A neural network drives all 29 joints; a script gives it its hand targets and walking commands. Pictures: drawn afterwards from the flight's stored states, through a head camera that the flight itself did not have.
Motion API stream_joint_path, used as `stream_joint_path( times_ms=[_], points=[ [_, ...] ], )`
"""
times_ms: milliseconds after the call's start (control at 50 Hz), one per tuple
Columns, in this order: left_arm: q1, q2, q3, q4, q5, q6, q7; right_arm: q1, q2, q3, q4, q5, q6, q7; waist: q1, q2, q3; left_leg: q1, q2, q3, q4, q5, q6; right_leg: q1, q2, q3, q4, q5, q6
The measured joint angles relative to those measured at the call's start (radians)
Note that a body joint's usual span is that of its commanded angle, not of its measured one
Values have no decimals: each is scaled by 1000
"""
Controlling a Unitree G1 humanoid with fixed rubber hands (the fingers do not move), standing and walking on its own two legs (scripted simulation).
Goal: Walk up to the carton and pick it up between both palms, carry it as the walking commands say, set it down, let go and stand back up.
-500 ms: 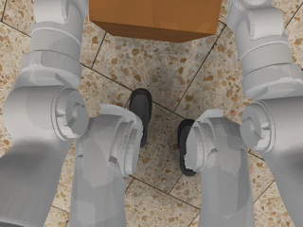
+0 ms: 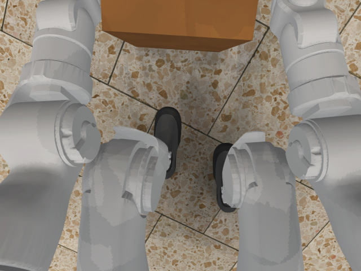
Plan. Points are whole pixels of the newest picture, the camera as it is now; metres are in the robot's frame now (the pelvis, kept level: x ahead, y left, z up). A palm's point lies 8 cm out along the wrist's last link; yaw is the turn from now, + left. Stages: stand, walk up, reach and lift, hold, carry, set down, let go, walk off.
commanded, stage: set down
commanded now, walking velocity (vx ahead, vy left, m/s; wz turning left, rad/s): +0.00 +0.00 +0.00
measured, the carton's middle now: out of the picture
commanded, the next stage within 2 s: none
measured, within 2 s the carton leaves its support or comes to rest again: rests again in 0.88 s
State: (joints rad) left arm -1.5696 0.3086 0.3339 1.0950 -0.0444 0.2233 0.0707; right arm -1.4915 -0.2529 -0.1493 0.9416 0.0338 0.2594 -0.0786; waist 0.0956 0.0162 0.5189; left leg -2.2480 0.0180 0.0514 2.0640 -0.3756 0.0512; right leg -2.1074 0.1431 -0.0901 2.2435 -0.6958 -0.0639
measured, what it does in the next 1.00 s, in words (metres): stands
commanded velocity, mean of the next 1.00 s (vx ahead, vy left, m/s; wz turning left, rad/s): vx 0.00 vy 0.00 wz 0.00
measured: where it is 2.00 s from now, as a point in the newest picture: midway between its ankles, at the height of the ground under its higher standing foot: (196, 171)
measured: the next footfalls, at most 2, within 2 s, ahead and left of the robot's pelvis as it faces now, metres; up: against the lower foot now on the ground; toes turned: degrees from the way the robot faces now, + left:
none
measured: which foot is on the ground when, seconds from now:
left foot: down 0.00-1.00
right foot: down 0.00-1.00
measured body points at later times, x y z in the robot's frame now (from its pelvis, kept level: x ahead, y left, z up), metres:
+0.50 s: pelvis +0.00 +0.00 +0.00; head +0.38 +0.01 +0.22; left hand +0.55 +0.22 -0.19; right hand +0.57 -0.08 -0.20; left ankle +0.17 +0.11 -0.34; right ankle +0.08 -0.08 -0.34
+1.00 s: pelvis +0.00 +0.00 +0.00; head +0.38 +0.01 +0.22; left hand +0.55 +0.22 -0.19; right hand +0.57 -0.08 -0.20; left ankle +0.17 +0.11 -0.34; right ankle +0.09 -0.08 -0.34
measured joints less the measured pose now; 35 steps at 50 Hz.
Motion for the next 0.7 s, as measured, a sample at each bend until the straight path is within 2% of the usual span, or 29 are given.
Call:
stream_joint_path(
  times_ms=[700],
  points=[
    [0, 2, 47, 60, 0, -49, -25, 0, 4, -28, 7, -63, -24, 49, 0, 2, -27, -27, 11, 5, 13, -7, 0, -32, 8, 4, 11, 0, 0]
  ],
)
